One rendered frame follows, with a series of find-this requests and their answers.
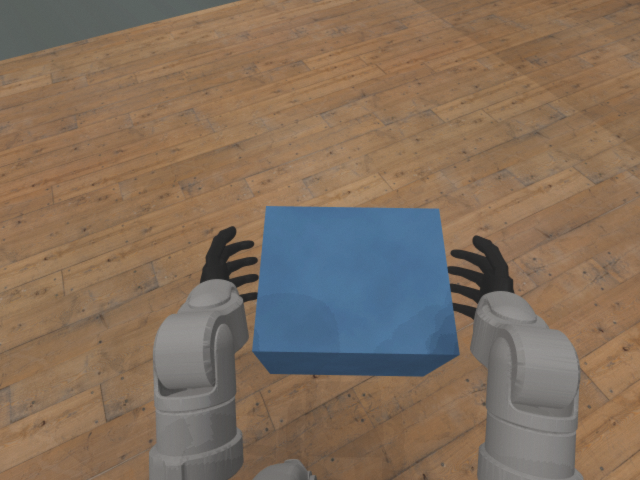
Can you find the right robot hand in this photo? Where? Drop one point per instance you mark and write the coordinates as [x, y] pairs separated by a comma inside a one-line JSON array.
[[495, 277]]

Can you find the robot right forearm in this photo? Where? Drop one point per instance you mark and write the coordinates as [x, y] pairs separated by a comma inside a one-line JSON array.
[[532, 393]]

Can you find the left robot hand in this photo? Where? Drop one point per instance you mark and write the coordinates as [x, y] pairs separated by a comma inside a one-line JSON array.
[[217, 256]]

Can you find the robot left forearm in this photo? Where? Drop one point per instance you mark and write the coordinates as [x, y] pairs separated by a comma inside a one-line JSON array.
[[195, 386]]

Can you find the carton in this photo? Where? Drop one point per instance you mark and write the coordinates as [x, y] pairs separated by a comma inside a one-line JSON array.
[[353, 291]]

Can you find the left robot shin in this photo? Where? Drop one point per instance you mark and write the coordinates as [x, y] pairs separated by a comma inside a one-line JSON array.
[[294, 461]]

